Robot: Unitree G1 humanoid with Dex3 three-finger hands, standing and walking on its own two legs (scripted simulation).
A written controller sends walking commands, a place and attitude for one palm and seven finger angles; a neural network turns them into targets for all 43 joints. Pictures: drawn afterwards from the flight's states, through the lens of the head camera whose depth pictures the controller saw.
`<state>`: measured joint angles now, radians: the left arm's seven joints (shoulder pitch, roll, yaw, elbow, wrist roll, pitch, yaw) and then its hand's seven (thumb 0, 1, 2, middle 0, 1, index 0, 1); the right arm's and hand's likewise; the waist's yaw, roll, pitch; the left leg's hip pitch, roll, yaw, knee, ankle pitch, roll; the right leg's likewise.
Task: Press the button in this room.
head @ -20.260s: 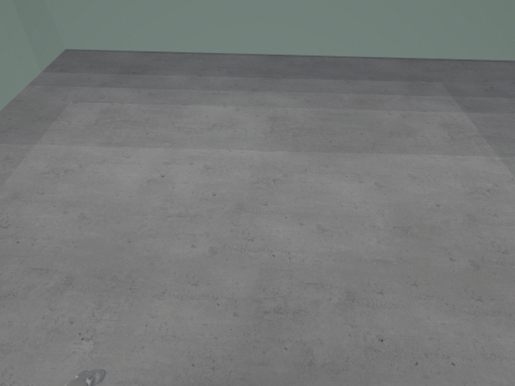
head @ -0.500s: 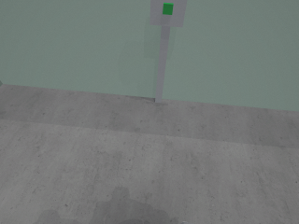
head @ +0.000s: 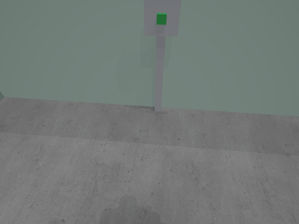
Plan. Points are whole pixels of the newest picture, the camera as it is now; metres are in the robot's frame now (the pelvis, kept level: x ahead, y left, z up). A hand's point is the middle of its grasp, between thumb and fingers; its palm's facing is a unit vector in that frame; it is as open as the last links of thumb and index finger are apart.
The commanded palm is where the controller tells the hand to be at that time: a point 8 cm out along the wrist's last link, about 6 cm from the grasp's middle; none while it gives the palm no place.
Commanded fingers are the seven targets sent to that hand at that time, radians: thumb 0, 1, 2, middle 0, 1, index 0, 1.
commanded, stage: stand and wait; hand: left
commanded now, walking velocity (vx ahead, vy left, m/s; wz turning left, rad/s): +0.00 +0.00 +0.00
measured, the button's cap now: (161, 18) +1.19 -0.01 +0.08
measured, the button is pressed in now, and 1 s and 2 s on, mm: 0 0 0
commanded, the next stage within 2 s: look at it before walking up in 0.10 s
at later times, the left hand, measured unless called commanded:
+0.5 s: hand out of the picture -0.02 +0.16 -0.18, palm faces +0.04 -0.99 -0.15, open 7.4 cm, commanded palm none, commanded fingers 0.00 0.90 0.90 -0.20 -0.30 -0.20 -0.30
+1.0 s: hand out of the picture +0.00 +0.19 -0.18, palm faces +0.00 -0.98 -0.18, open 7.4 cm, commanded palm none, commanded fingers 0.00 0.90 0.90 -0.20 -0.30 -0.20 -0.30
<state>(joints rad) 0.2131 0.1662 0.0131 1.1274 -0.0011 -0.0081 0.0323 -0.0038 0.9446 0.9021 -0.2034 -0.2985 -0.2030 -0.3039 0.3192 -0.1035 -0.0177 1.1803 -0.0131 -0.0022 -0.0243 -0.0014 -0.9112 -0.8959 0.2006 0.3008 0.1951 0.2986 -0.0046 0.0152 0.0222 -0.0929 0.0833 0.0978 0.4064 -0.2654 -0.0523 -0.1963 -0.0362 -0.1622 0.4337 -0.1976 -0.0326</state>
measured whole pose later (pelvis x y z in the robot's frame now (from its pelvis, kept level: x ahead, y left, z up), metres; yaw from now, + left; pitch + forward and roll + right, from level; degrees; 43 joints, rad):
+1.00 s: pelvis +0.01 +0.02 +0.00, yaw -3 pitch -1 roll +0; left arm 0.30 0.13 0.01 1.13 0.01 0.00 0.02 0.01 0.91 0.90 -0.20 -0.30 -0.20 -0.30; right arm 0.32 -0.12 -0.03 1.15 -0.01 -0.01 -0.03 0.00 -0.91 -0.90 0.20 0.30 0.20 0.30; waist 0.01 0.00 0.04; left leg -0.10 0.06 0.16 0.42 -0.29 -0.02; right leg -0.23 -0.05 -0.10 0.46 -0.21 0.00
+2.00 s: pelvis +0.38 -0.05 +0.00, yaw -32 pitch +0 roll -1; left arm 0.18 0.27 0.10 0.96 0.02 0.01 -0.02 0.01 0.91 0.90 -0.20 -0.30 -0.20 -0.30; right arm 0.23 -0.18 -0.05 1.01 -0.02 -0.07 -0.03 -0.02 -0.94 -0.90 0.20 0.30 0.20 0.30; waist 0.01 -0.04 0.11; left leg -0.20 0.08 0.27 0.49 -0.29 0.05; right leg -0.60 -0.08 -0.05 1.26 -0.28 0.02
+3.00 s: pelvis +0.50 -0.15 +0.00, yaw -26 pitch +2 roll -1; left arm 0.14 0.26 0.07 0.95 0.00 0.05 0.02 0.01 0.91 0.90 -0.20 -0.30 -0.20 -0.30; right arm 0.22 -0.19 -0.06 0.97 -0.02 0.02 0.00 0.00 -0.91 -0.90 0.20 0.30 0.20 0.30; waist -0.02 0.00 0.09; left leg -0.28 0.00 -0.03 0.47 -0.22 0.01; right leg -0.45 -0.07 -0.01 0.98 -0.44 0.09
